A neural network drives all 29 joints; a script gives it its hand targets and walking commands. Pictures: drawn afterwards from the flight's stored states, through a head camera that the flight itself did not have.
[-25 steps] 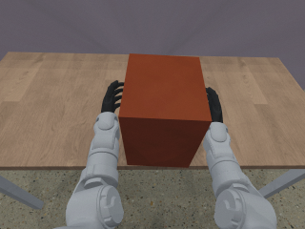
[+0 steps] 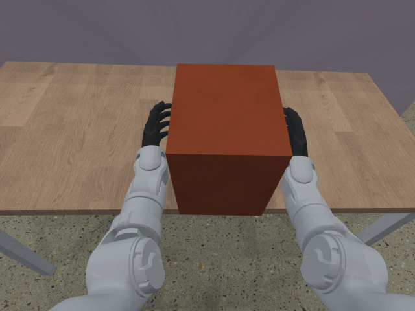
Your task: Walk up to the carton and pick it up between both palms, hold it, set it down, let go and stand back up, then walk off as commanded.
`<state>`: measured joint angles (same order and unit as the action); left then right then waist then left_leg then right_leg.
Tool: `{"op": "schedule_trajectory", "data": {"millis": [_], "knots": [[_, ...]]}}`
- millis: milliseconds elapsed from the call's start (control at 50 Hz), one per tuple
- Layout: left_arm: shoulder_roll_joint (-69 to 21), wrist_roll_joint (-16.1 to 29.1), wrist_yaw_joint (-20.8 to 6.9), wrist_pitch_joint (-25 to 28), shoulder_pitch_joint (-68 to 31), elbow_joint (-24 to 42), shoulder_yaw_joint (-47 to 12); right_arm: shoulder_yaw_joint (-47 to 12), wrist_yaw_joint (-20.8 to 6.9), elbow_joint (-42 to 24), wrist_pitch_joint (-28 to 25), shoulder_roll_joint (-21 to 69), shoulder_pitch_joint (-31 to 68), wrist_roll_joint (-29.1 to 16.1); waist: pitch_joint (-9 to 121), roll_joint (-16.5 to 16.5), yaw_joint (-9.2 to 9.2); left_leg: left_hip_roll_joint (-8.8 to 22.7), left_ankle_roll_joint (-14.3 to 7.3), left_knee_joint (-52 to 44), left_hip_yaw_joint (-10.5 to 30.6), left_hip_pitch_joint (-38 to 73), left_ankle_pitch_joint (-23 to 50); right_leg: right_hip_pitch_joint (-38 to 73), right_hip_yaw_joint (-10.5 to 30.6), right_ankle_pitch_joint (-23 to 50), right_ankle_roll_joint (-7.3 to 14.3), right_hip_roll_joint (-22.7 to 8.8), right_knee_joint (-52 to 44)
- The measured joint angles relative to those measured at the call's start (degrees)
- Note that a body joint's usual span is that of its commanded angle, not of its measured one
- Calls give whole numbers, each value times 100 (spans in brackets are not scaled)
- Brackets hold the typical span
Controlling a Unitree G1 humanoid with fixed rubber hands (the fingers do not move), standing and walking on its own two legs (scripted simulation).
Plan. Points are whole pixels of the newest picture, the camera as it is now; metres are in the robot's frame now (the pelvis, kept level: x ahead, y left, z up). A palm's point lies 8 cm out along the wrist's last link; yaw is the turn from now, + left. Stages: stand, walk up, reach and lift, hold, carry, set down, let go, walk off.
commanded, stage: reach and lift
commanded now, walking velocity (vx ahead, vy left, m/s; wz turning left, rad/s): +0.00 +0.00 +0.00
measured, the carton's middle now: (222, 146) +0.43 +0.01 +0.06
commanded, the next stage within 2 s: none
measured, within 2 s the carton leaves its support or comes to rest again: neither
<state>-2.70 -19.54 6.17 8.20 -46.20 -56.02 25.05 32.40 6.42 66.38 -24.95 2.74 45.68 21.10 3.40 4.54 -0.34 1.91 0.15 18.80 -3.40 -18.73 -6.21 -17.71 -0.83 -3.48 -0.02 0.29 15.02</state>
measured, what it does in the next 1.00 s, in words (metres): stands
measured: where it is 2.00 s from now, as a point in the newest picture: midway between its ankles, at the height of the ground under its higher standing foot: outside the picture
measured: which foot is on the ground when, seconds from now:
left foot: down 0.00-1.00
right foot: down 0.00-1.00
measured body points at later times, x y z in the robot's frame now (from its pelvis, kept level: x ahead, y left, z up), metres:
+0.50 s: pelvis +0.02 +0.00 +0.00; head +0.00 +0.03 +0.45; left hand +0.43 +0.16 +0.14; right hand +0.43 -0.13 +0.14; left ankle +0.03 +0.12 -0.75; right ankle +0.04 -0.12 -0.75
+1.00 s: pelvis +0.00 +0.02 +0.00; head -0.05 +0.06 +0.44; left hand +0.40 +0.18 +0.20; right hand +0.40 -0.11 +0.19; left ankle +0.03 +0.12 -0.75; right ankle +0.04 -0.12 -0.75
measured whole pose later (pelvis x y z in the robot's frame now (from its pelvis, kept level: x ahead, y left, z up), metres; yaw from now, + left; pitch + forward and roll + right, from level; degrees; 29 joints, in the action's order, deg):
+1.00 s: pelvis +0.00 +0.02 +0.00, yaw +3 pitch -9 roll -2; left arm -1.4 -16.8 7.2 -32.9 -45.2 -26.7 14.6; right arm 8.3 7.5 48.4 7.5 -1.9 45.9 -7.0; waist -1.4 3.4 4.4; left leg 0.6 -1.1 24.5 -0.7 -5.0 -11.1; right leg -0.6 -3.6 -6.9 -1.5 -1.0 16.2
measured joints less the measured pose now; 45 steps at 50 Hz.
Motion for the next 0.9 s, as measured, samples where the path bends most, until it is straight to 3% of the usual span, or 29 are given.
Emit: {"op": "schedule_trajectory", "data": {"millis": [200,360,440,600,760,900], "knots": [[112,455,106,-368,-147,6,-356,-323,-12,-370,536,-27,-20,-300,401,-198,-39,-6,-4,14,27,-282,35,-280,-29,9,2,-7,38],[178,503,107,-986,-233,158,-464,-954,65,-574,1203,-133,-24,-958,162,-256,-2,-13,-7,-82,52,461,-86,480,-55,-111,-15,-9,-78],[190,561,92,-1490,-55,511,-568,-1433,114,-691,1635,-184,-85,-1511,50,-206,85,-11,0,-62,75,791,-185,843,-78,-194,-23,-7,-104],[248,874,140,-2340,486,1943,-1043,-2505,316,-1615,2266,-336,-344,-2572,52,-46,377,-13,3,250,235,1031,-432,1281,-233,-337,-52,-9,-87],[269,358,-16,-3567,198,2423,-1013,-2433,257,-1438,2894,-354,-9,-2722,-430,155,490,-99,-61,359,273,1532,-508,1801,-275,-439,-104,-95,33],[149,326,82,-3867,246,2908,-1091,-2493,191,-1805,3029,-427,-123,-2868,-388,-5,466,-85,-89,591,261,1347,-562,1705,-259,-371,-138,-85,61]]}}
